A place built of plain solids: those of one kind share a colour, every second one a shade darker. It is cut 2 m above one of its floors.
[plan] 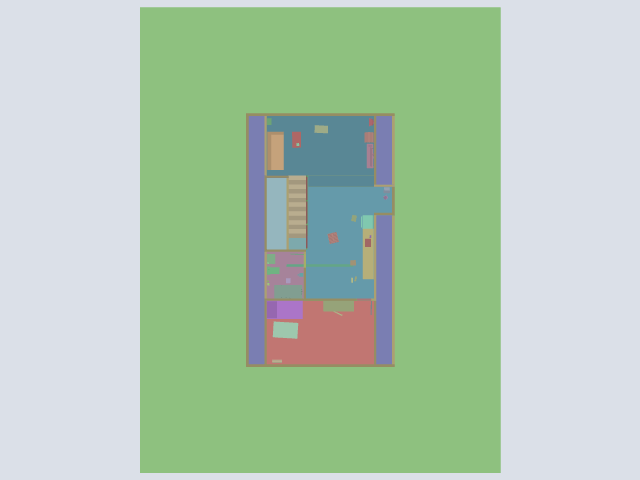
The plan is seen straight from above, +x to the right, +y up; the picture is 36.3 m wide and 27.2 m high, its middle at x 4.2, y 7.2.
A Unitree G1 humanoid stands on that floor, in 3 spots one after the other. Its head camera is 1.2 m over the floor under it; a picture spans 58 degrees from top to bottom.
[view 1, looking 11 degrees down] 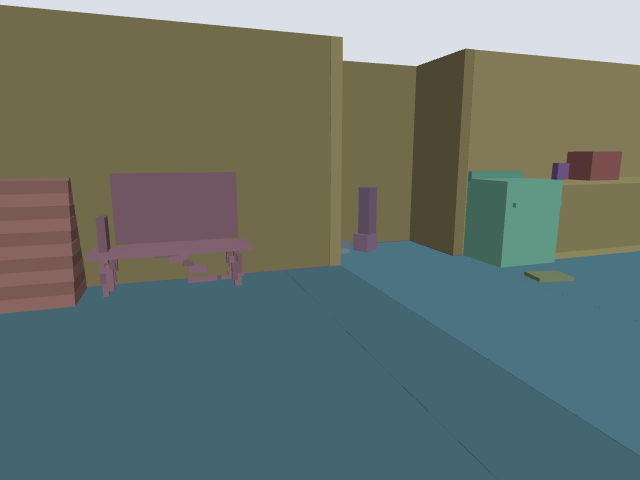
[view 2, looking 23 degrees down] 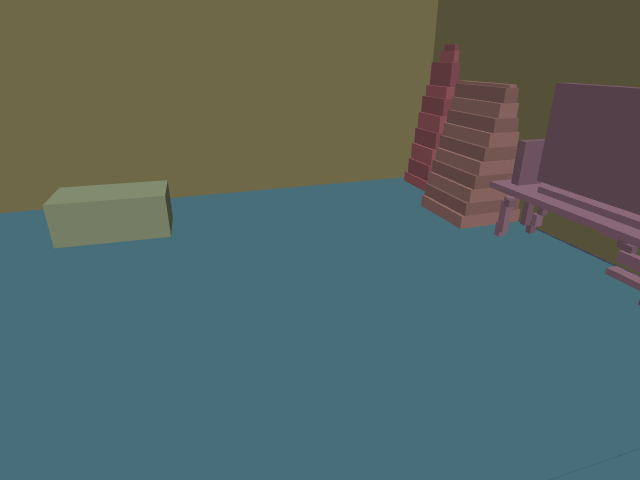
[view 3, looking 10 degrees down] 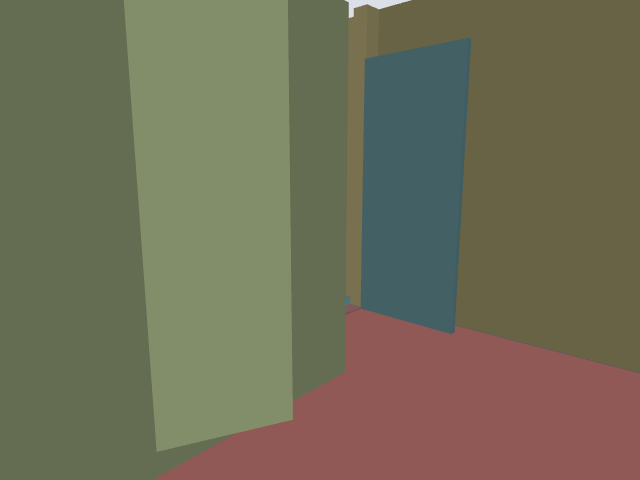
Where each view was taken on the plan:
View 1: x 2.92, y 11.95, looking -19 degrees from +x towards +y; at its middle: wall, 4.68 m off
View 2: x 4.78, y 10.18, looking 72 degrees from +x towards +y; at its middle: upper_floor_living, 3.07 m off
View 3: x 4.28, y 1.68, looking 42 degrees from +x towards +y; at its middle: wardrobe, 2.23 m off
